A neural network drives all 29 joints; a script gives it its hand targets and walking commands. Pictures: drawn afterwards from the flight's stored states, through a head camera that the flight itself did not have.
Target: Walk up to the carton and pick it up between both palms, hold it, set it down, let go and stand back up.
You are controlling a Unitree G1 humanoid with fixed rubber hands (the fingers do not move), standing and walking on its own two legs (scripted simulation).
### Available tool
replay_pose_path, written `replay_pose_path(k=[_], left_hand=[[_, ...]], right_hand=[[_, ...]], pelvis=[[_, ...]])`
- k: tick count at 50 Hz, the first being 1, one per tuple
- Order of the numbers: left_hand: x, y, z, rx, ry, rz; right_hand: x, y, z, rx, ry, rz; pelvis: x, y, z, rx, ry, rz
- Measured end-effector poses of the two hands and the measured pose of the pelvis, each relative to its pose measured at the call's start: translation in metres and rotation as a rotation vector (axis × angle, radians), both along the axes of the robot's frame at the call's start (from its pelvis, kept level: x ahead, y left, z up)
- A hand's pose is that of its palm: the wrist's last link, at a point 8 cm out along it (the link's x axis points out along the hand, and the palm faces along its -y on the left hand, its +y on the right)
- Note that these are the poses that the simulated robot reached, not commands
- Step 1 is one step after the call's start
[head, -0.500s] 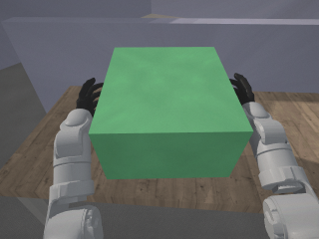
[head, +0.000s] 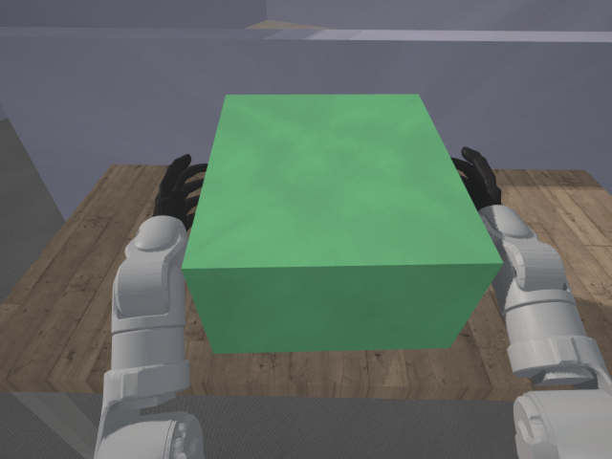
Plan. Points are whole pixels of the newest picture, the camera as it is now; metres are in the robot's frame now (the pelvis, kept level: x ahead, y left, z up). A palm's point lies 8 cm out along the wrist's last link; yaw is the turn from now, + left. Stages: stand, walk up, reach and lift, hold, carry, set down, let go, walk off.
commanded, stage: hold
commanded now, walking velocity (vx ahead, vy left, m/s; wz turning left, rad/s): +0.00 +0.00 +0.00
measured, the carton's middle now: (327, 209) +0.38 -0.01 +0.17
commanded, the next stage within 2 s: none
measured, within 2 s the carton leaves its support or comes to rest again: neither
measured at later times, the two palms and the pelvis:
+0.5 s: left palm (137, 224) +0.34 +0.22 +0.18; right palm (443, 198) +0.36 -0.16 +0.20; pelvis -0.02 +0.00 +0.00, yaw +2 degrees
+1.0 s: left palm (157, 216) +0.33 +0.19 +0.20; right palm (471, 202) +0.36 -0.19 +0.19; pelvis +0.00 -0.01 +0.00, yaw +1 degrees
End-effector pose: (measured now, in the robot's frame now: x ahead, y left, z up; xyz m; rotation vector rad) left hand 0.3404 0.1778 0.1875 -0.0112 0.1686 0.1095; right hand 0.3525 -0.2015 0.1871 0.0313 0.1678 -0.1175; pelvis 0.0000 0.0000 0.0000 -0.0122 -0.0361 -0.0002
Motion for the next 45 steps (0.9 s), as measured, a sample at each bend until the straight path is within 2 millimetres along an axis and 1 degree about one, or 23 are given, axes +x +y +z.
replay_pose_path(k=[3,5,8,11,14,18,23,28,34,37,40,42,45], left_hand=[[-0.003,-0.005,0.008,0.013,-0.015,0.004],[-0.006,-0.005,0.013,0.015,-0.028,0.004],[-0.011,0.001,0.020,0.015,-0.041,0.015],[-0.015,0.012,0.022,0.001,-0.041,0.023],[-0.017,0.025,0.018,-0.019,-0.025,0.034],[-0.015,0.040,0.007,-0.044,0.003,0.040],[-0.006,0.046,-0.005,-0.057,0.008,0.028],[0.005,0.038,-0.008,-0.050,0.002,0.010],[0.011,0.015,-0.008,-0.024,0.013,-0.003],[0.009,0.002,-0.004,-0.009,0.006,-0.007],[0.004,-0.007,0.002,0.005,-0.013,0.000],[0.000,-0.009,0.007,0.011,-0.027,0.006],[-0.006,-0.007,0.014,0.017,-0.043,0.015]], right_hand=[[-0.002,-0.004,0.001,0.002,-0.015,0.002],[-0.002,-0.004,0.004,0.000,-0.026,0.008],[0.000,0.001,0.008,-0.010,-0.036,0.025],[0.002,0.012,0.010,-0.025,-0.030,0.044],[0.005,0.025,0.010,-0.040,-0.009,0.057],[0.009,0.040,0.007,-0.046,0.020,0.060],[0.012,0.047,0.006,-0.040,0.024,0.035],[0.013,0.038,0.011,-0.027,0.011,0.003],[0.011,0.015,0.009,-0.010,0.011,-0.002],[0.008,0.003,0.006,-0.007,0.003,0.000],[0.005,-0.006,0.004,-0.005,-0.017,0.005],[0.003,-0.008,0.005,-0.003,-0.030,0.007],[0.002,-0.006,0.006,-0.004,-0.042,0.016]], pelvis=[[-0.001,-0.003,0.000,0.001,-0.008,-0.001],[-0.002,-0.004,0.000,0.002,-0.012,0.000],[-0.006,-0.006,0.001,0.005,-0.020,0.003],[-0.010,-0.007,0.001,0.008,-0.027,0.007],[-0.015,-0.007,0.001,0.010,-0.030,0.014],[-0.020,-0.006,0.000,0.008,-0.018,0.026],[-0.021,-0.002,0.000,0.003,0.013,0.038],[-0.015,0.003,-0.001,0.000,0.029,0.031],[-0.004,0.007,-0.001,0.000,0.026,0.005],[0.001,0.007,0.000,0.000,0.018,-0.006],[0.005,0.004,0.000,-0.001,0.007,-0.009],[0.006,0.001,0.000,-0.001,-0.001,-0.007],[0.006,-0.003,0.001,0.001,-0.013,-0.001]])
